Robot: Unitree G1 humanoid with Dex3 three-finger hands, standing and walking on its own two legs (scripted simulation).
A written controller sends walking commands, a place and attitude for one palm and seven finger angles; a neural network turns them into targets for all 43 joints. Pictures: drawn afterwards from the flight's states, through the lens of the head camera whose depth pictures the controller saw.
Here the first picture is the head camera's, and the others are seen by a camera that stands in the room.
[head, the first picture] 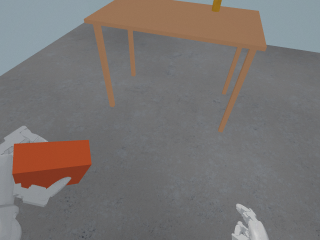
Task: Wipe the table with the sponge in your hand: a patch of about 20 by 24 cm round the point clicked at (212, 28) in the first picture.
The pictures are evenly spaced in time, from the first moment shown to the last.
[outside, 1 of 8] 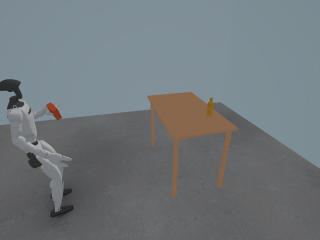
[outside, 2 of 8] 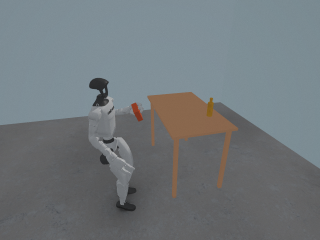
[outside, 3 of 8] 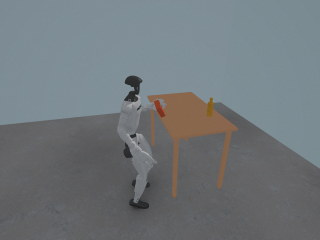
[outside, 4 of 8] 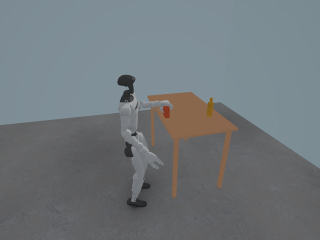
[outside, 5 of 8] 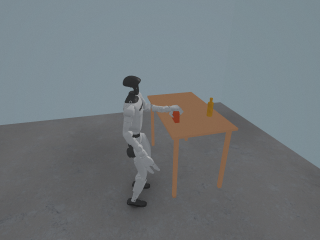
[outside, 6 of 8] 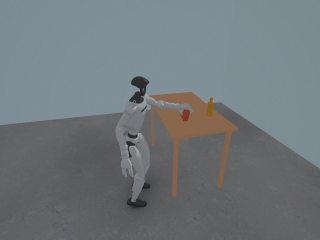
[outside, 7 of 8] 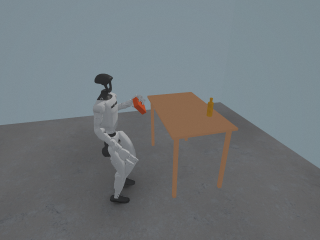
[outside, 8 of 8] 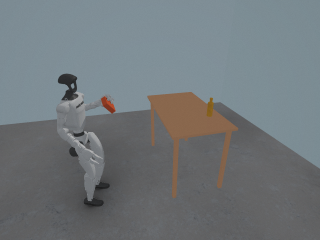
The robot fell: no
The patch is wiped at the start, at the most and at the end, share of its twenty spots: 0.00 0.95 0.95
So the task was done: yes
